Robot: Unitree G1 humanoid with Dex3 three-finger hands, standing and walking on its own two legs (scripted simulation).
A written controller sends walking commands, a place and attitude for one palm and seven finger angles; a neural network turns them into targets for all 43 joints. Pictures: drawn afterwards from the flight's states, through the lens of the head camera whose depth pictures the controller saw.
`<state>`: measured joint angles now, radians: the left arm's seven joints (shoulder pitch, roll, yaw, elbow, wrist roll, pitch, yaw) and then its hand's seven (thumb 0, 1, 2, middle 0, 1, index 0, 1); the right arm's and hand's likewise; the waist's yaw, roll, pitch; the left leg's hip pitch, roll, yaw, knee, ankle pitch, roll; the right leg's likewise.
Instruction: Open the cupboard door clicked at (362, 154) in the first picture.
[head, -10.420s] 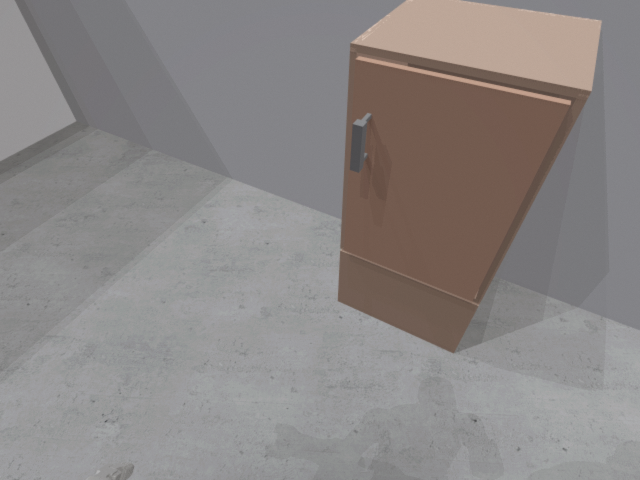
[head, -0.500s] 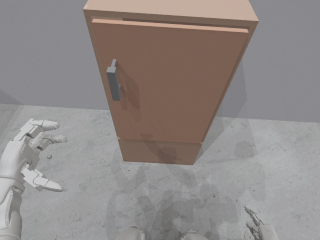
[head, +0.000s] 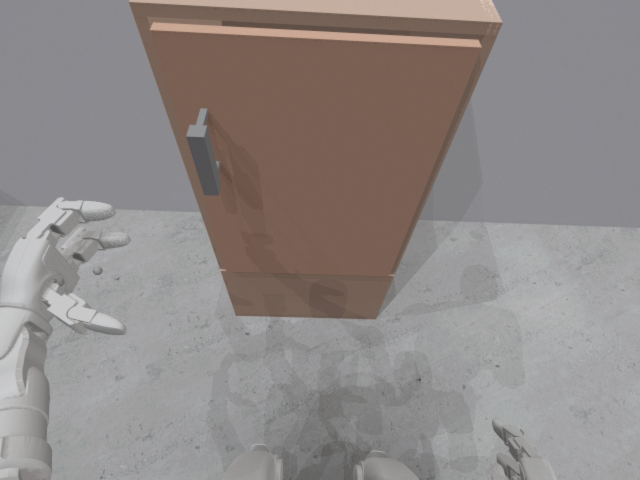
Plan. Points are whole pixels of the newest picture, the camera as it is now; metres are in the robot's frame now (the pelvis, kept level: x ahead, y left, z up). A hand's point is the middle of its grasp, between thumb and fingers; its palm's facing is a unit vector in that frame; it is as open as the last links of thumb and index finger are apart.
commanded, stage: move the hooked fingers beside the handle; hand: left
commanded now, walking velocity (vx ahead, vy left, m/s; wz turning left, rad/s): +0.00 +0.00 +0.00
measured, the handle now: (208, 152) +0.56 +0.19 +0.04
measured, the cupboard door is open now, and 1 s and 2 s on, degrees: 0 0 0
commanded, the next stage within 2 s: none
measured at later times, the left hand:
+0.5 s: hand (118, 225) +0.41 +0.27 +0.06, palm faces -0.01 -1.00 -0.02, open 14.0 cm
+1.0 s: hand (146, 186) +0.48 +0.26 +0.05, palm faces +0.00 -1.00 -0.02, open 14.0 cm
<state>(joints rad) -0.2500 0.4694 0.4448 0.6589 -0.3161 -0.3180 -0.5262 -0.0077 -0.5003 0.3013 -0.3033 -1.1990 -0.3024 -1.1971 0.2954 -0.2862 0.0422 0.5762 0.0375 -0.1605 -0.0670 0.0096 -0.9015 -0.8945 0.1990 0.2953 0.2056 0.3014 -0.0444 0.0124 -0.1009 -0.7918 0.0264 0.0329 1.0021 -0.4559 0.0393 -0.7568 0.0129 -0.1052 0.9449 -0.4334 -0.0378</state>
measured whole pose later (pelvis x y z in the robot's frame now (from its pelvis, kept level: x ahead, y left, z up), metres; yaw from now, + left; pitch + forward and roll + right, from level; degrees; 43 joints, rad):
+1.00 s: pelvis -0.01 +0.02 -0.02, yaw -1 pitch +21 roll -4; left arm -0.81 0.61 0.45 1.17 -0.13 -0.40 -0.40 -0.01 -0.50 0.30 -0.30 -1.20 -0.30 -1.20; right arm 0.38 -0.29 0.05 0.63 0.00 0.02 -0.03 0.00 -0.90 -0.89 0.20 0.30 0.21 0.30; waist -0.15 0.02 -0.10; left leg -0.98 0.03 0.04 1.08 -0.47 0.07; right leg -0.94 0.01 -0.10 1.00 -0.42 -0.02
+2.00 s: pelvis +0.01 +0.02 -0.02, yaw -3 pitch +24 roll -5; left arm -0.89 0.68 0.51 1.18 -0.09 -0.38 -0.37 -0.01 -0.50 0.30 -0.30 -1.20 -0.30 -1.20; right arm 0.38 -0.28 0.06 0.59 -0.01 0.09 0.00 0.00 -0.90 -0.89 0.20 0.30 0.21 0.30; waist -0.19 0.02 -0.10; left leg -1.04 0.05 0.04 1.12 -0.50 0.07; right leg -0.99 0.04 -0.10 1.01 -0.44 -0.01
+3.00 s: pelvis +0.01 +0.00 -0.02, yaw -1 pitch +23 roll -4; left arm -0.85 0.53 0.36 1.16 -0.14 -0.42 -0.23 -0.01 -0.50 0.30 -0.30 -1.20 -0.15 -1.18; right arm 0.37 -0.27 0.03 0.66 -0.02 0.07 0.02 0.00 -0.90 -0.89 0.20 0.29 0.20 0.30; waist -0.15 0.02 -0.11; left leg -1.01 0.04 0.00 1.10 -0.50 0.04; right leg -0.95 0.03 -0.13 1.00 -0.46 -0.04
